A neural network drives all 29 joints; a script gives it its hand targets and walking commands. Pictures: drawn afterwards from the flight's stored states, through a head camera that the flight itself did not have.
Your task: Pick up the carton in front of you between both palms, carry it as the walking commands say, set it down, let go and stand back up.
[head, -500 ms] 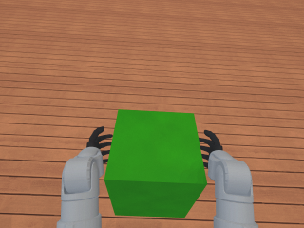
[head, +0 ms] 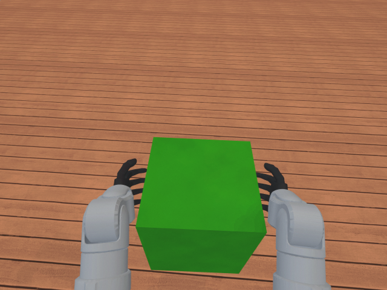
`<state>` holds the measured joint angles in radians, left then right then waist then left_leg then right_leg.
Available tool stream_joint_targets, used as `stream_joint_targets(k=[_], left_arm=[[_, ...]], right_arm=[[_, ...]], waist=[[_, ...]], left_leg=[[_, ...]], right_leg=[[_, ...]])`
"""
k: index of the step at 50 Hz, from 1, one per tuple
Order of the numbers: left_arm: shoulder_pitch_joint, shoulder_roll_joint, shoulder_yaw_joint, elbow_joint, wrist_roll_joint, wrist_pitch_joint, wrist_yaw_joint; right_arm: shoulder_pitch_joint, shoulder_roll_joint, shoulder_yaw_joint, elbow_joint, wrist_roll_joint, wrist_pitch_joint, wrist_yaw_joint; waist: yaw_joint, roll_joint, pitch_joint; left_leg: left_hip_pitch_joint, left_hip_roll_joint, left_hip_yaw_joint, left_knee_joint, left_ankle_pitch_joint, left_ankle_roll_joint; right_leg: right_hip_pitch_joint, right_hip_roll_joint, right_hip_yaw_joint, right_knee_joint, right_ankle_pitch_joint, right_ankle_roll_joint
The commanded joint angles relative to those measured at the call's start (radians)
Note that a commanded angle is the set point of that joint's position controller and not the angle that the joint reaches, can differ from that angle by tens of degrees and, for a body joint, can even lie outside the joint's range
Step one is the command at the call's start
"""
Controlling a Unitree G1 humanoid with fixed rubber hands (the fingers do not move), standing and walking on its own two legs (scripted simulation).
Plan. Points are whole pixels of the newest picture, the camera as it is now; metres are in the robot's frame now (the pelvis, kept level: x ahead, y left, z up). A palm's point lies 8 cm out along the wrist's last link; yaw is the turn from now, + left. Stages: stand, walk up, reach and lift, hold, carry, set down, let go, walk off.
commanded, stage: carry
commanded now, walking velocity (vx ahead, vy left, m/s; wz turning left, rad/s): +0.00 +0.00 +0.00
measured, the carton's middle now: (198, 208) +0.30 +0.00 +0.00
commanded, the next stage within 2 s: hold in 1.76 s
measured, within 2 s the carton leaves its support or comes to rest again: neither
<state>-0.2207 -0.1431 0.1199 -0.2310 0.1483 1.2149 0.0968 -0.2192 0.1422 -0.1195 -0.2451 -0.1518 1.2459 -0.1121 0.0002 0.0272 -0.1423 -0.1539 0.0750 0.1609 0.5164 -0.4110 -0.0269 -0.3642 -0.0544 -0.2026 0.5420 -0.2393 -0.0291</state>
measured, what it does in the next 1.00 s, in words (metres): shifts its weight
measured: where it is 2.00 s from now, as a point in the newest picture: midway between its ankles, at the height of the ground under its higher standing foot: outside the picture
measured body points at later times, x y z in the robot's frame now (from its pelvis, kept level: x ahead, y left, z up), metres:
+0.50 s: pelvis -0.02 +0.01 +0.00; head -0.04 +0.01 +0.45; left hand +0.26 +0.16 +0.05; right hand +0.27 -0.14 +0.05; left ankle -0.10 +0.10 -0.73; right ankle +0.02 -0.11 -0.73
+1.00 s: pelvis -0.06 +0.02 +0.00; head -0.08 +0.02 +0.45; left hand +0.25 +0.17 +0.04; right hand +0.25 -0.13 +0.03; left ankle -0.10 +0.10 -0.73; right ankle +0.02 -0.11 -0.73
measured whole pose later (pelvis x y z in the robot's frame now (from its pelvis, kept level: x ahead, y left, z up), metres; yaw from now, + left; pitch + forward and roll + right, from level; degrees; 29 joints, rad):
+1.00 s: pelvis -0.06 +0.02 +0.00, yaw +1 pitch +1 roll +0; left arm -0.26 -0.15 0.20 0.22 0.26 0.70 0.04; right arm -0.26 0.15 -0.19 0.22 -0.26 0.71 -0.04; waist 0.00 0.00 -0.09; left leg -0.21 0.04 0.19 0.56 -0.37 0.03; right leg -0.39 -0.09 -0.17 0.52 -0.14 -0.01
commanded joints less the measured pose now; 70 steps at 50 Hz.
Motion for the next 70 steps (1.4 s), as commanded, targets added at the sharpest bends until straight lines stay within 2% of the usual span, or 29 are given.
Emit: stream_joint_targets(k=[1,8,12,16,22,30,36,40,44,48,58,70], left_arm=[[-0.456,-0.983,-0.705,-0.068,-0.453,0.003,-0.273],[-0.425,-0.986,-0.733,-0.033,-0.439,-0.027,-0.283],[-0.409,-0.985,-0.727,0.025,-0.413,-0.074,-0.295],[-0.413,-0.987,-0.714,0.05,-0.391,-0.138,-0.303],[-0.399,-0.951,-0.672,0.094,-0.342,-0.23,-0.304],[-0.41,-0.895,-0.535,0.26,-0.217,-0.386,-0.309],[-0.493,-0.906,-0.414,0.43,-0.124,-0.523,-0.319],[-0.535,-0.943,-0.396,0.485,-0.107,-0.585,-0.327],[-0.526,-0.965,-0.433,0.467,-0.125,-0.589,-0.329],[-0.482,-0.956,-0.482,0.41,-0.156,-0.544,-0.324],[-0.49,-0.935,-0.491,0.374,-0.164,-0.527,-0.318],[-0.476,-0.934,-0.488,0.383,-0.162,-0.522,-0.318]], right_arm=[[-0.495,0.965,0.717,-0.082,0.469,-0.022,0.292],[-0.445,0.972,0.722,-0.037,0.44,-0.058,0.297],[-0.434,0.969,0.717,0.017,0.411,-0.107,0.306],[-0.444,0.967,0.708,0.038,0.391,-0.169,0.315],[-0.438,0.936,0.676,0.083,0.348,-0.262,0.315],[-0.439,0.895,0.547,0.257,0.229,-0.418,0.32],[-0.52,0.901,0.425,0.425,0.138,-0.557,0.326],[-0.562,0.939,0.406,0.481,0.119,-0.62,0.334],[-0.55,0.963,0.441,0.463,0.136,-0.622,0.336],[-0.501,0.959,0.489,0.408,0.167,-0.574,0.332],[-0.508,0.938,0.499,0.374,0.175,-0.558,0.327],[-0.49,0.939,0.489,0.39,0.171,-0.553,0.328]], waist=[[-0.001,-0.033,-0.316],[0.0,-0.002,-0.289],[0.0,-0.002,-0.264],[0.0,-0.004,-0.247],[0.001,-0.024,-0.22],[0.0,-0.023,-0.163],[0.001,-0.022,-0.151],[0.001,-0.024,-0.172],[0.001,-0.027,-0.202],[0.0,-0.027,-0.216],[0.001,-0.024,-0.187],[0.0,-0.019,-0.192]], left_leg=[[0.028,0.068,-0.047,0.009,0.62,-0.014],[0.073,0.085,-0.05,0.011,0.734,-0.005],[0.059,0.093,-0.047,0.009,0.719,0.004],[0.04,0.101,-0.046,0.002,0.656,0.018],[-0.009,0.092,-0.049,-0.028,0.452,0.028],[-0.061,0.09,-0.065,-0.085,0.255,0.04],[-0.087,0.089,-0.077,-0.111,0.181,0.049],[-0.083,0.086,-0.08,-0.106,0.182,0.054],[-0.069,0.083,-0.077,-0.087,0.216,0.057],[-0.064,0.083,-0.074,-0.07,0.254,0.058],[-0.086,0.087,-0.081,-0.08,0.245,0.062],[-0.078,0.088,-0.078,-0.068,0.291,0.063]], right_leg=[[0.278,-0.128,0.119,0.045,0.81,-0.026],[0.208,-0.1,0.098,0.05,0.647,-0.008],[0.197,-0.1,0.1,0.051,0.598,-0.004],[0.183,-0.105,0.106,0.051,0.517,-0.004],[0.196,-0.119,0.121,0.013,0.455,-0.005],[0.166,-0.118,0.132,-0.045,0.279,0.002],[0.159,-0.115,0.135,-0.071,0.21,0.007],[0.169,-0.114,0.134,-0.074,0.211,0.008],[0.177,-0.114,0.13,-0.066,0.241,0.007],[0.174,-0.116,0.126,-0.055,0.269,0.008],[0.158,-0.115,0.125,-0.058,0.244,0.015],[0.155,-0.112,0.117,-0.05,0.26,0.019]])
